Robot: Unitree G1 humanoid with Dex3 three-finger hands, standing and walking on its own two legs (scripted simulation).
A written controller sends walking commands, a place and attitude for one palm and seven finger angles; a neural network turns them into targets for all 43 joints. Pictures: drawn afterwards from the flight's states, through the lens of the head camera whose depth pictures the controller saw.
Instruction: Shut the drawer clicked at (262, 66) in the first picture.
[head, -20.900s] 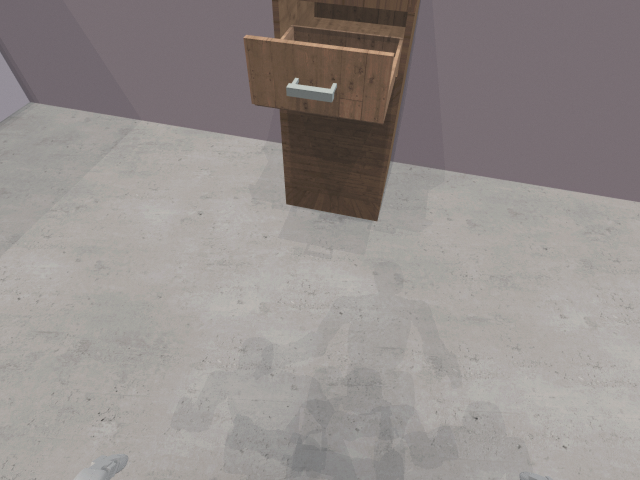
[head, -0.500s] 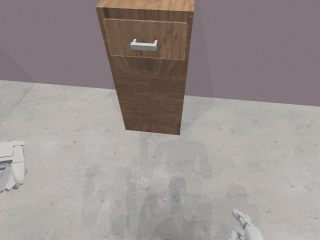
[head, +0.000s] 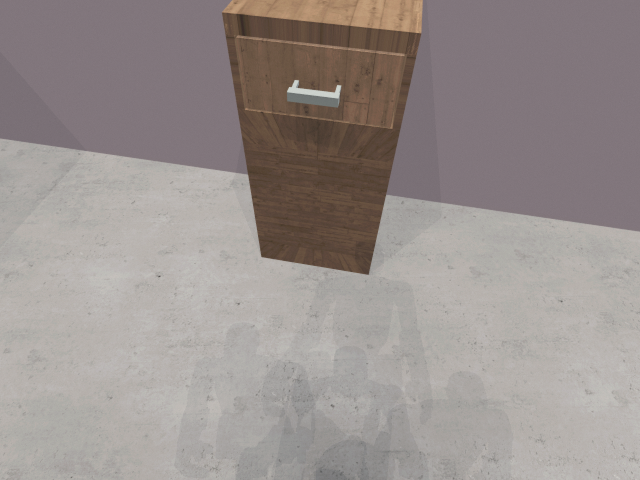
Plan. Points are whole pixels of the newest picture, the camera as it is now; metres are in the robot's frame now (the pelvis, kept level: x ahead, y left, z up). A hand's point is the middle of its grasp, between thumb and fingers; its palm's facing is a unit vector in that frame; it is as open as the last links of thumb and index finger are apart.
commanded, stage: let the arm hang, fingers relaxed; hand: left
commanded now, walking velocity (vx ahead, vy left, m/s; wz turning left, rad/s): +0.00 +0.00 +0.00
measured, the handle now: (315, 92) +0.91 +0.06 -0.01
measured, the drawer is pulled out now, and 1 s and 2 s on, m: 0.00 0.00 0.00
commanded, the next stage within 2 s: look to check the result in 0.58 s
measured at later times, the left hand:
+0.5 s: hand out of the picture +0.02 +0.18 -0.17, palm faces -0.01 -0.98 -0.19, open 7.3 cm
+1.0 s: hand out of the picture +0.02 +0.18 -0.17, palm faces -0.01 -0.99 -0.17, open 7.4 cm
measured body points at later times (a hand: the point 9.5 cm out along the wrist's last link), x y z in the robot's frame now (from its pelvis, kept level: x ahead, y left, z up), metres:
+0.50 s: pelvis +0.02 +0.02 +0.00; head +0.03 +0.01 +0.45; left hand +0.03 +0.24 -0.16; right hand -0.01 -0.18 -0.16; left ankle +0.01 +0.11 -0.74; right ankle +0.02 -0.11 -0.74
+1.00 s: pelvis +0.02 +0.02 +0.00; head +0.04 +0.02 +0.45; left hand +0.02 +0.23 -0.16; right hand +0.00 -0.19 -0.16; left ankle +0.01 +0.11 -0.74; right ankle +0.02 -0.11 -0.74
